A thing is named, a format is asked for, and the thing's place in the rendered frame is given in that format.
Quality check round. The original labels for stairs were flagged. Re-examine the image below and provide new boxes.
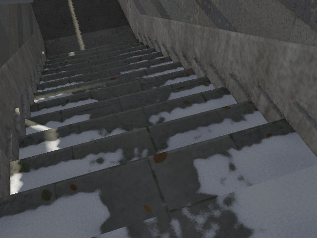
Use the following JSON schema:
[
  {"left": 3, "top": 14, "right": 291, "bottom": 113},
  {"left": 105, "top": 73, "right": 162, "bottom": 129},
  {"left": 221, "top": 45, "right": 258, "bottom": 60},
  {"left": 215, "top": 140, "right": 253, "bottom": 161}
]
[{"left": 10, "top": 39, "right": 267, "bottom": 194}]

